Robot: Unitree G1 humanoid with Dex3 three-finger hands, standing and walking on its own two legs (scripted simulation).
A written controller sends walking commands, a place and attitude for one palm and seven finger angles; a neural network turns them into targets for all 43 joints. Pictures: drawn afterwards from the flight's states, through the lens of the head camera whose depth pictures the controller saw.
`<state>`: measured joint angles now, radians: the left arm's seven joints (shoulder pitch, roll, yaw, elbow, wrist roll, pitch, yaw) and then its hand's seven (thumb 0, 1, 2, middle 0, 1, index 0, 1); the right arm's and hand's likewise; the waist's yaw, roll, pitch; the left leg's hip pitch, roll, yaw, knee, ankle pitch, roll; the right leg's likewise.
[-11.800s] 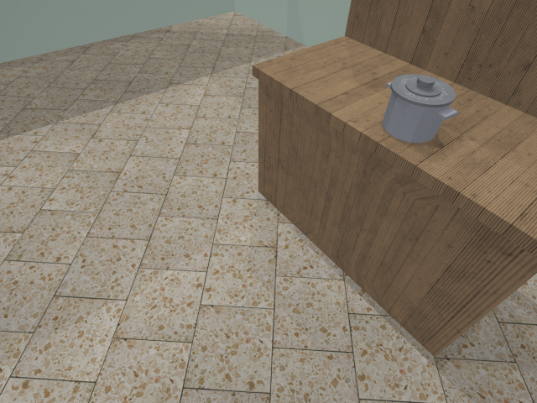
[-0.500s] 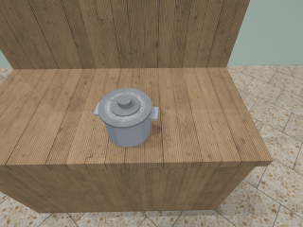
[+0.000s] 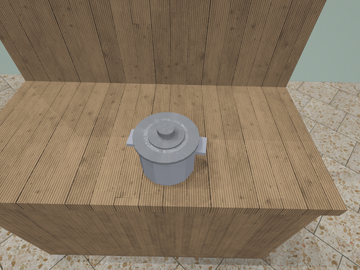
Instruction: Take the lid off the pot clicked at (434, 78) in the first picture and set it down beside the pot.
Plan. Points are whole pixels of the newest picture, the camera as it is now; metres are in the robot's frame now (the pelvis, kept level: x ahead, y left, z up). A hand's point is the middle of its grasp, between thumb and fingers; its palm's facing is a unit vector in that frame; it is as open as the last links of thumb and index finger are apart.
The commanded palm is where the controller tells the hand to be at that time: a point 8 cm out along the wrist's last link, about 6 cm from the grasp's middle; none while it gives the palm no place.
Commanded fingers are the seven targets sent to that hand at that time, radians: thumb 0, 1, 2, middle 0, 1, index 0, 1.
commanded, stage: come to a stop and stand still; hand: left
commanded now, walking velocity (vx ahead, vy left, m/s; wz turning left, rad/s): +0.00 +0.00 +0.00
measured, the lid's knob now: (165, 129) +0.42 +0.07 +0.08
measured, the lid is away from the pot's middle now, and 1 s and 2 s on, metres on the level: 0.00 0.00 0.00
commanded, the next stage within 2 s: look again from close up in 0.12 s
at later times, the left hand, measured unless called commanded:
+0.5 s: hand out of the picture -0.01 +0.14 -0.17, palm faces +0.04 -0.98 -0.18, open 7.3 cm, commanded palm none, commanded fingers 0.00 0.90 0.90 -0.20 -0.30 -0.20 -0.30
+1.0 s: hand out of the picture -0.04 +0.12 -0.17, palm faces +0.04 -0.99 -0.13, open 7.3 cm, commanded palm none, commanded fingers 0.00 0.90 0.90 -0.20 -0.30 -0.20 -0.30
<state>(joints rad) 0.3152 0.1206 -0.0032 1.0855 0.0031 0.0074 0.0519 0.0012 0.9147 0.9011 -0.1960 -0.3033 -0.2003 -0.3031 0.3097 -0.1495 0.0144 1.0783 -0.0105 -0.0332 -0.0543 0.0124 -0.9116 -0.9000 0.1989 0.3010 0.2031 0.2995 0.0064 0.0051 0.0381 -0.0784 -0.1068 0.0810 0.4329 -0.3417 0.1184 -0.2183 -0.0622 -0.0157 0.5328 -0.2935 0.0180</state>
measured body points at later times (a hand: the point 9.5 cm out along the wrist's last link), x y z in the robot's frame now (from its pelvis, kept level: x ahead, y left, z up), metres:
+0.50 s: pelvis +0.00 -0.02 +0.00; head +0.01 -0.02 +0.45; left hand -0.01 +0.19 -0.16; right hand -0.02 -0.23 -0.16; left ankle -0.06 +0.03 -0.73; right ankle -0.01 -0.15 -0.73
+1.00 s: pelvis -0.01 -0.03 +0.01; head +0.00 -0.01 +0.46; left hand -0.04 +0.17 -0.16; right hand -0.04 -0.23 -0.15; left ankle -0.06 +0.03 -0.73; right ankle -0.01 -0.15 -0.73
